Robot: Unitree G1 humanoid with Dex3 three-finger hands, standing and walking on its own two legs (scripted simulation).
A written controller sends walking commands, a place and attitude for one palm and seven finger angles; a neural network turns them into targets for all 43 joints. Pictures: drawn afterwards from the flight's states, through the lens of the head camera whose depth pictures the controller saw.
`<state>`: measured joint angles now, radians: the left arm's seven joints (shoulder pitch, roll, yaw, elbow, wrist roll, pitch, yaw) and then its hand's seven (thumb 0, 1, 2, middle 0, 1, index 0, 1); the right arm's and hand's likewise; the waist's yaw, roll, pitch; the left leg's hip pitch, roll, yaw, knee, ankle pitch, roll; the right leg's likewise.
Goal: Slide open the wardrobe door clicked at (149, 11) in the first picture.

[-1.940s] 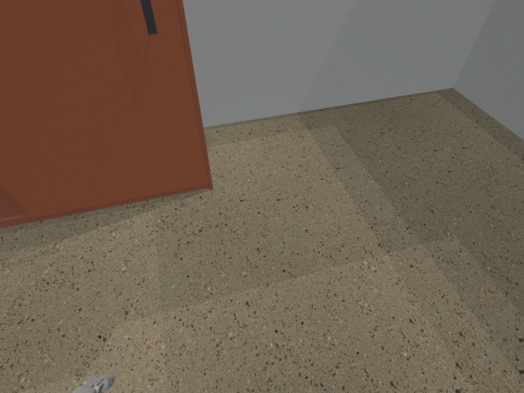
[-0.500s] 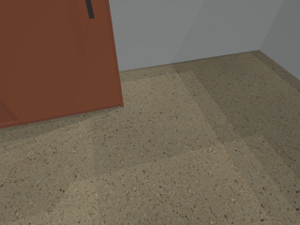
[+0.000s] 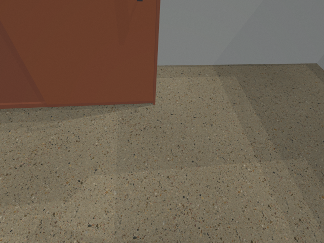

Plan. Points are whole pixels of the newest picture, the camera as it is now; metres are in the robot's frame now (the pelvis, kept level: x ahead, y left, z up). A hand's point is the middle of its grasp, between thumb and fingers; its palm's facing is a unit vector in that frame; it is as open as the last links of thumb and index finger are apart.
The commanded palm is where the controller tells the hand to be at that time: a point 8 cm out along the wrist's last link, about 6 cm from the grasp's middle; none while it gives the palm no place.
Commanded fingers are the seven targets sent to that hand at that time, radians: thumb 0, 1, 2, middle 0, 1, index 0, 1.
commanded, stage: walk to a spot facing it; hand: right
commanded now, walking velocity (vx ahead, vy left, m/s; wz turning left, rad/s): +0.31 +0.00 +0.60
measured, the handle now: out of the picture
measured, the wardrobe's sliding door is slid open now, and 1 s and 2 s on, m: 0.00 0.00 0.00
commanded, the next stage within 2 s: none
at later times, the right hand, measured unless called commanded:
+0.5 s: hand out of the picture +0.12 -0.22 -0.16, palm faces -0.10 +0.98 -0.19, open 7.4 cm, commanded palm none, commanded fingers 0.00 -0.90 -0.90 0.20 0.30 0.20 0.30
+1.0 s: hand (182, 131) +0.54 -0.08 -0.15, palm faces -0.59 +0.79 -0.14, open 7.4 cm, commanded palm none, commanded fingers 0.00 -0.90 -0.90 0.20 0.30 0.20 0.30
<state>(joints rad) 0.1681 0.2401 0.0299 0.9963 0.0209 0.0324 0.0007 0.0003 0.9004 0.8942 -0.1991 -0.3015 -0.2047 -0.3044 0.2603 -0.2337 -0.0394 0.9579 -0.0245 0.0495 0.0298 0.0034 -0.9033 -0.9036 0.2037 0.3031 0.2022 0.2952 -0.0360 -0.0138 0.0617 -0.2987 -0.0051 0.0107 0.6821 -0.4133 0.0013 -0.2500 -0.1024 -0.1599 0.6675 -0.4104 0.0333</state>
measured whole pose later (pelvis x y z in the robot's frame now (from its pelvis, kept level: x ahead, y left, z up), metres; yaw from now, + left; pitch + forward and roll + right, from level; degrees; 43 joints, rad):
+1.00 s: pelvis +0.33 -0.01 +0.01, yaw +33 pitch +1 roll +2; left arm 0.48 0.16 0.03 1.08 0.03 -0.06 0.03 0.00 0.91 0.89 -0.19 -0.30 -0.20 -0.30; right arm 0.07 -0.20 -0.08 0.91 -0.03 0.04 0.05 0.00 -0.91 -0.90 0.20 0.30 0.19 0.29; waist 0.07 0.02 0.10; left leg -0.58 0.04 0.13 0.78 -0.18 0.01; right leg 0.06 -0.08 -0.39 0.37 -0.44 0.00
